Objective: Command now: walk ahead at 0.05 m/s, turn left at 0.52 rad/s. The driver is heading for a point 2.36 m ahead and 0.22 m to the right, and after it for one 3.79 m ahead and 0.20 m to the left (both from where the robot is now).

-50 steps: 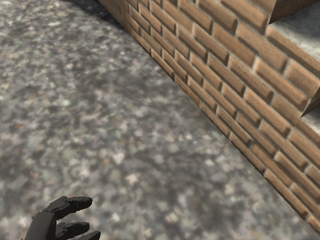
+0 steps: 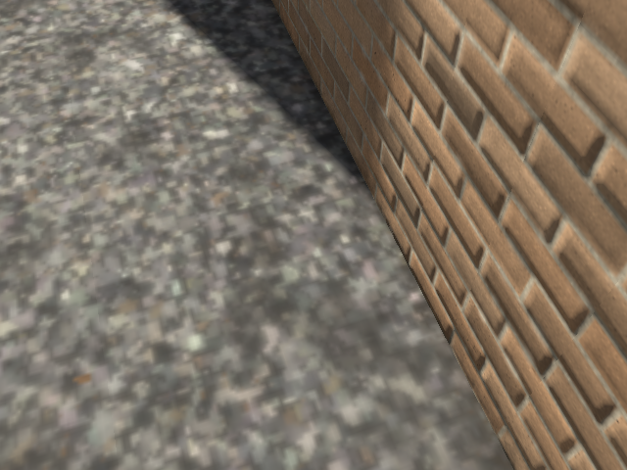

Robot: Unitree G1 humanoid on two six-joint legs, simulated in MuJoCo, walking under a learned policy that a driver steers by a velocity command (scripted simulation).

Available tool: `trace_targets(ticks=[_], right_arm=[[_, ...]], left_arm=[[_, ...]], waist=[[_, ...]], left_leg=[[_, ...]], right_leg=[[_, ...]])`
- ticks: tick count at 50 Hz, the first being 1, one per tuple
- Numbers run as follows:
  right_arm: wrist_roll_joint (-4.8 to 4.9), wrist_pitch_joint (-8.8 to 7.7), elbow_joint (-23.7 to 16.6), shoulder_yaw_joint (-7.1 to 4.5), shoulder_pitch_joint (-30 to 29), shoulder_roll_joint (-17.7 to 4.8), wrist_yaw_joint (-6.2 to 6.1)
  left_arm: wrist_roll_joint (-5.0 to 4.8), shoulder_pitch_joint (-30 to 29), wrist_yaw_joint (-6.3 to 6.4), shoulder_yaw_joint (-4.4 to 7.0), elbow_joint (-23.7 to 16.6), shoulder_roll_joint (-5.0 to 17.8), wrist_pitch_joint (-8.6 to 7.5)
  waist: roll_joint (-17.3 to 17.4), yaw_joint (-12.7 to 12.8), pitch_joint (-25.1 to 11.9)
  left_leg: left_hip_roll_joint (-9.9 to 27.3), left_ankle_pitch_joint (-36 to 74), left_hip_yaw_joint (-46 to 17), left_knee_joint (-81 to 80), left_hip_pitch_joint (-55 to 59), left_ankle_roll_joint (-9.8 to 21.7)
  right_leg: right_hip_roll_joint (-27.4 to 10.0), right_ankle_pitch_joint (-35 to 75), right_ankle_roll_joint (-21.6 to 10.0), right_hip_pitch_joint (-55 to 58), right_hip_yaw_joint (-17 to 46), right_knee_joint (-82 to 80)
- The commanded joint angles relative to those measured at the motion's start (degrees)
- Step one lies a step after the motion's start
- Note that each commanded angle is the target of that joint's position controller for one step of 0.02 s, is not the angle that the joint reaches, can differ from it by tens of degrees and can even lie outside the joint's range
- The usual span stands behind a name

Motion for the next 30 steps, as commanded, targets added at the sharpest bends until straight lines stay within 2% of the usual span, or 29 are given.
trace_targets(ticks=[1,2,3,4,5,6,7,8,10,11,13,15,16,17,18,19,20,23,28,29,30], right_arm=[[-0.51,-0.75,-4.6,-1.04,0.2,-4.3,0.43],[-1.03,-1.37,-4.2,-0.41,5.4,-2.1,0.71],[-1.94,-2.02,-4.7,-1.21,4.4,-6.2,1.11],[-1.58,-2.03,-3.9,-2.18,2.3,-9.0,1.26],[-1.23,-1.31,-3.1,-2.27,1.1,-8.7,1.05],[-1.29,-0.35,-2.8,-1.93,0.5,-7.5,0.79],[-1.31,0.33,-3.0,-1.23,0.5,-5.6,0.89],[-1.14,0.7,-3.0,-0.47,0.5,-3.3,1.09],[-1.02,0.79,-3.6,0.63,-0.4,-0.4,1.36],[-1.1,0.67,-3.8,0.86,-1.2,0.0,1.56],[-1.21,-0.07,-2.9,0.45,-0.2,-0.9,1.73],[-1.52,-0.27,-1.7,0.0,1.2,-1.3,1.99],[-1.93,-0.09,-2.1,-0.14,1.0,-2.4,1.75],[-2.45,0.17,-2.8,-0.51,1.7,-5.0,1.17],[-3.08,0.41,-2.6,-0.9,-0.7,-7.5,1.08],[-3.06,0.0,-3.1,-0.18,-2.6,-3.9,1.62],[-3.03,-0.34,-2.6,0.49,-3.3,-2.1,1.89],[-2.56,-1.51,-1.5,0.76,-1.8,-2.2,2.13],[-2.27,-1.83,-0.4,1.2,0.0,-1.1,1.8],[-2.46,-2.04,0.2,1.37,1.3,-0.6,1.86],[-2.36,-2.18,0.5,1.38,1.3,-0.6,1.9]], left_arm=[[1.3,3.5,0.39,3.84,-2.9,11.6,-2.12],[2.69,3.2,0.56,4.36,-3.0,14.2,-1.24],[2.18,8.2,0.51,4.86,-1.5,12.8,-0.71],[1.17,7.2,0.52,4.44,-2.1,10.5,-0.77],[0.64,5.2,0.57,4.13,-2.3,8.7,-0.58],[0.03,3.6,0.61,3.85,-2.5,7.7,-0.33],[-0.17,2.3,0.6,3.7,-2.3,7.7,0.03],[0.13,1.5,0.7,3.62,-2.2,7.7,0.57],[0.63,0.7,0.68,3.38,-1.8,7.2,1.45],[0.58,1.2,0.68,3.45,-1.5,7.5,1.77],[-0.07,3.1,0.4,3.91,-0.4,9.0,1.85],[-0.48,4.0,0.29,3.33,0.1,7.9,1.42],[-0.1,5.9,0.07,2.85,0.8,7.1,0.67],[0.86,6.3,-0.44,2.34,0.7,6.0,-0.3],[1.23,8.1,-0.89,1.99,0.2,4.7,-1.22],[1.1,5.1,-0.52,2.23,0.4,6.2,-1.48],[0.8,2.8,-0.35,2.39,0.5,6.6,-1.41],[0.42,4.7,0.5,2.3,1.4,6.3,-0.77],[0.3,5.7,0.32,2.12,3.0,5.8,-0.75],[-0.22,6.3,0.29,2.21,3.6,5.6,-0.71],[-0.28,6.3,0.28,2.16,3.9,5.4,-0.65]], waist=[[2.8,1.5,-11.8],[-10.9,-1.0,-11.4],[-13.4,1.7,-13.8],[-8.1,2.6,-11.9],[-5.1,2.5,-9.8],[-4.1,2.2,-8.2],[-4.4,1.5,-7.2],[-5.1,1.1,-7.0],[-9.2,1.3,-7.5],[-10.7,2.0,-7.7],[-12.5,2.5,-7.5],[-11.2,1.3,-5.9],[-10.0,1.5,-5.7],[-5.2,1.8,-6.8],[5.2,5.0,-6.8],[4.7,3.0,-5.4],[3.9,2.6,-3.3],[5.8,2.9,-0.7],[4.6,2.4,-1.0],[3.2,2.2,-1.3],[3.1,2.2,-0.8]], left_leg=[[9.0,8.6,-8.7,7.1,3.1,1.5],[0.1,-20.4,-0.2,18.0,-9.9,-2.4],[2.3,-26.7,2.3,30.2,-14.4,-5.4],[4.0,-23.0,1.9,36.0,-15.5,-6.6],[5.0,-19.2,2.8,37.9,-16.1,-7.4],[5.6,-16.7,3.1,37.5,-15.7,-8.2],[5.8,-14.7,4.4,34.6,-13.5,-8.7],[5.4,-13.1,6.7,30.6,-10.1,-9.1],[6.3,-12.0,10.3,19.4,-3.8,-9.4],[7.1,-10.2,11.2,13.8,-1.2,-9.1],[7.6,-4.3,12.3,2.9,3.3,-8.0],[6.9,5.8,13.6,-10.7,11.2,-5.5],[8.8,8.7,11.0,-12.2,15.5,-4.0],[14.2,15.9,5.6,-9.9,20.0,-2.2],[17.1,11.6,3.2,-8.3,12.6,1.3],[16.0,1.4,2.6,-10.4,5.9,2.1],[14.8,-2.6,3.0,-11.1,3.7,1.4],[13.4,0.1,3.6,-10.7,1.5,0.1],[12.6,4.4,4.1,-9.3,2.5,-0.2],[12.7,4.2,3.8,-9.1,3.2,0.0],[12.7,4.6,3.8,-9.1,3.0,0.1]], right_leg=[[-10.9,21.8,-6.5,18.7,6.1,-10.5],[-22.0,44.1,-17.3,27.3,18.9,-9.6],[-29.4,43.7,-24.2,27.2,28.0,-11.9],[-26.6,39.6,-23.6,25.7,23.2,-11.1],[-22.2,35.7,-20.3,24.2,16.4,-10.3],[-19.1,32.7,-17.9,22.5,12.4,-10.4],[-17.0,31.6,-16.7,20.0,9.2,-11.0],[-14.6,31.0,-15.5,17.7,5.7,-11.6],[-12.2,28.9,-14.8,15.8,1.7,-12.2],[-12.0,26.7,-14.8,15.8,1.4,-12.4],[-12.2,19.9,-14.7,16.2,2.3,-12.0],[-10.9,10.2,-12.0,12.3,2.1,-11.6],[-10.7,6.0,-9.2,8.9,2.3,-11.6],[-9.0,0.9,-5.8,4.9,0.4,-8.3],[-5.0,-3.8,-2.5,7.9,-4.6,-7.5],[-4.3,-3.0,-0.3,12.7,-6.0,-6.1],[-4.1,-0.9,0.4,13.2,-6.1,-5.3],[-4.5,1.4,0.0,13.7,-5.7,-4.6],[-4.7,3.2,0.1,14.6,-5.8,-4.6],[-4.6,2.6,0.1,14.8,-5.7,-4.7],[-4.6,2.6,0.1,14.8,-5.7,-4.8]])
